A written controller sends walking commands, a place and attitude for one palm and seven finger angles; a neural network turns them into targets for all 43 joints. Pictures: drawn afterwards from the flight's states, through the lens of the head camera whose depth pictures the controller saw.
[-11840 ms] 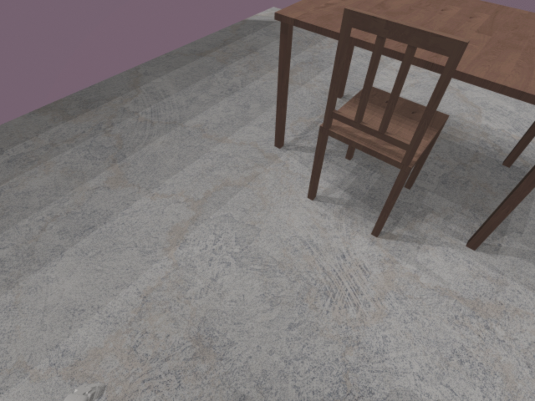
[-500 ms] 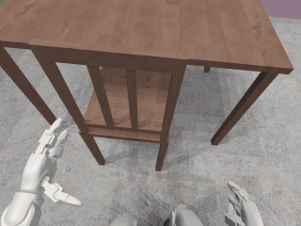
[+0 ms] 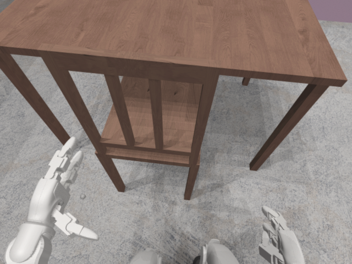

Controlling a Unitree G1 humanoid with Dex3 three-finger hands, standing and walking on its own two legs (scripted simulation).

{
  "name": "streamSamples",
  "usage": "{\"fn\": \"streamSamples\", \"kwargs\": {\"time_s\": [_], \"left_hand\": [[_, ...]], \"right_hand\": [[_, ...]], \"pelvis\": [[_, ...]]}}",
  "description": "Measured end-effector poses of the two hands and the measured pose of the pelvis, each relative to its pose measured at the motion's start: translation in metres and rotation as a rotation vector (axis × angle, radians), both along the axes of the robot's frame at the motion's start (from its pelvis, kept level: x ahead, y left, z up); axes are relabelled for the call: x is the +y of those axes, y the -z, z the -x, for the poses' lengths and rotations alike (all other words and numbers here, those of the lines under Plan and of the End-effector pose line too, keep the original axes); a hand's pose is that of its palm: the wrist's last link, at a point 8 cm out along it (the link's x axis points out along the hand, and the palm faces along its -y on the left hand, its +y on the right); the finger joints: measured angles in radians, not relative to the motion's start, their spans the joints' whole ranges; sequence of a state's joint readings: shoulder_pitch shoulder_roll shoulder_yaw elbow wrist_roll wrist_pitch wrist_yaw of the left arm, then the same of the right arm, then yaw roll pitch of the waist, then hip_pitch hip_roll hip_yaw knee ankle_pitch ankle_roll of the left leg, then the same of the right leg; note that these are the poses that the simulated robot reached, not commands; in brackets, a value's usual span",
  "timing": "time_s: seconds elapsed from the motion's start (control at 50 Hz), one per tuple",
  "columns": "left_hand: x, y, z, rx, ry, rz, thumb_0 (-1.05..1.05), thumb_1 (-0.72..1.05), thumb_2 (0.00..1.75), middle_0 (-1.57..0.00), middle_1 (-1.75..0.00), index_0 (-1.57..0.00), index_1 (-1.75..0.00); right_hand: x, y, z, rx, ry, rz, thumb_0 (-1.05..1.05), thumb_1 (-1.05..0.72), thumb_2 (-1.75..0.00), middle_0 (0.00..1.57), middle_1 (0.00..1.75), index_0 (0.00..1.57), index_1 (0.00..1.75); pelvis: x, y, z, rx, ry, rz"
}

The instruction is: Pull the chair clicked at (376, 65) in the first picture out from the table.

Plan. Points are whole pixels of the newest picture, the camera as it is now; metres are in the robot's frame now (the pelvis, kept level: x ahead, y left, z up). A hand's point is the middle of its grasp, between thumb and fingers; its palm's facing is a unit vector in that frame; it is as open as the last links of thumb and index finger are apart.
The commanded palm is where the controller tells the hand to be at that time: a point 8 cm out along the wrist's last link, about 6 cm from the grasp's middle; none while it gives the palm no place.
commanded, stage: aim the fingers beside a spindle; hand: left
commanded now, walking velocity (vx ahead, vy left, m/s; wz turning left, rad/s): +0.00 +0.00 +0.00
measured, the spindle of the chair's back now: (122, 115) +0.49 +0.17 -0.01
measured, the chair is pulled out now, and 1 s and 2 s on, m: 0.00 0.00 0.00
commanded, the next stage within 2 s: push the fingers through the gap in 1.90 s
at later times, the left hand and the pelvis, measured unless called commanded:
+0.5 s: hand (98, 181) +0.29 +0.19 +0.02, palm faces -0.08 -1.00 -0.05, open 16.9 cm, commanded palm +0.27 +0.24 +0.02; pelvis -0.01 +0.00 -0.01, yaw +0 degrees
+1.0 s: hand (111, 166) +0.33 +0.17 -0.01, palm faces -0.08 -1.00 -0.05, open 16.9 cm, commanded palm +0.31 +0.22 +0.00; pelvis -0.01 +0.00 -0.03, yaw -1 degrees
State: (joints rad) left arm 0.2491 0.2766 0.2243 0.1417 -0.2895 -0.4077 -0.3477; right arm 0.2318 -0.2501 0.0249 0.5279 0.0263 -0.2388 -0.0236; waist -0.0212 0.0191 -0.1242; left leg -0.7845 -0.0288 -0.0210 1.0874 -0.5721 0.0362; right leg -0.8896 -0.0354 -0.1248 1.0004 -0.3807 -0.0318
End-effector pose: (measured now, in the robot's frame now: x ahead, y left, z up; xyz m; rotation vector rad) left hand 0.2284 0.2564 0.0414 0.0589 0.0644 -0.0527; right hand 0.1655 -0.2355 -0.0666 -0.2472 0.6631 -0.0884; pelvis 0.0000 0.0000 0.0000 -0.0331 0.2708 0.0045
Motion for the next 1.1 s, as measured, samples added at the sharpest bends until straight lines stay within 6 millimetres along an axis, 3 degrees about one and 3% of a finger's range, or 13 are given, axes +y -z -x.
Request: {"fn": "streamSamples", "kwargs": {"time_s": [0.44,0.8,1.1], "left_hand": [[-0.013,0.019,-0.036,-0.009,0.023,0.004,-0.01,-0.50,0.30,-0.06,-0.08,-0.07,-0.08],[-0.027,0.037,-0.075,-0.010,0.035,0.013,-0.01,-0.50,0.30,-0.06,-0.08,-0.07,-0.08],[-0.036,0.047,-0.091,-0.019,0.039,0.014,-0.01,-0.50,0.30,-0.06,-0.08,-0.06,-0.08]], "right_hand": [[-0.012,0.022,0.023,0.080,0.026,0.011,0.01,-0.90,-0.90,0.20,0.30,0.21,0.30],[-0.014,0.039,0.027,0.143,0.031,0.013,0.01,-0.90,-0.90,0.20,0.30,0.21,0.30],[-0.015,0.054,0.036,0.209,0.045,0.007,0.01,-0.90,-0.90,0.20,0.30,0.21,0.30]], "pelvis": [[-0.003,0.011,0.006,0.040,0.009,-0.010],[-0.003,0.021,0.008,0.083,0.014,-0.015],[-0.002,0.027,0.007,0.112,0.017,-0.016]]}}
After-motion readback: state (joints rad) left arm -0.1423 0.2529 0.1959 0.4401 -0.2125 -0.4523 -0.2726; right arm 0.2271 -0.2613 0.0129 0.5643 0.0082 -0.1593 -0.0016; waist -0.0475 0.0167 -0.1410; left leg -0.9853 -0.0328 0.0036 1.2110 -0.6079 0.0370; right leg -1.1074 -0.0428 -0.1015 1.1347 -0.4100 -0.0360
